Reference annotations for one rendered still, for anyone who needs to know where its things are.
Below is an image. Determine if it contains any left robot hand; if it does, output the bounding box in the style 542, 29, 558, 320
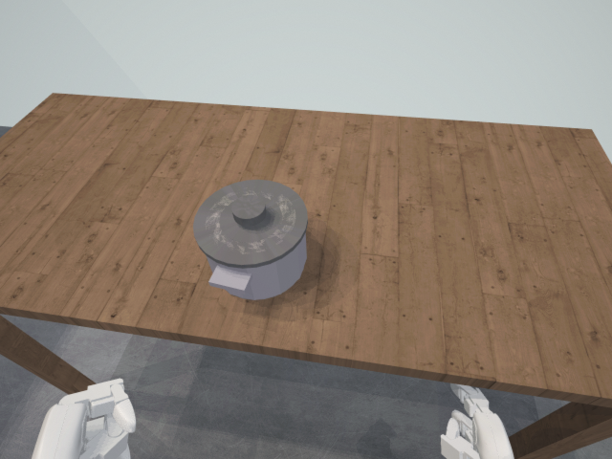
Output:
32, 379, 136, 459

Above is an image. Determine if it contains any table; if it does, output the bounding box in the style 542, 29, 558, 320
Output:
0, 93, 612, 459

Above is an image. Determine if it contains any right robot hand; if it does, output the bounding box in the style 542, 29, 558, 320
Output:
441, 383, 514, 459

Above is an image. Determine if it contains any knob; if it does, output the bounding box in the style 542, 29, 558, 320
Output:
231, 195, 266, 227

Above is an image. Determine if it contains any pot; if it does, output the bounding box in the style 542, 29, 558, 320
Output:
207, 233, 307, 300

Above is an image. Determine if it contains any lid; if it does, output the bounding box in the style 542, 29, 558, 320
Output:
193, 180, 308, 269

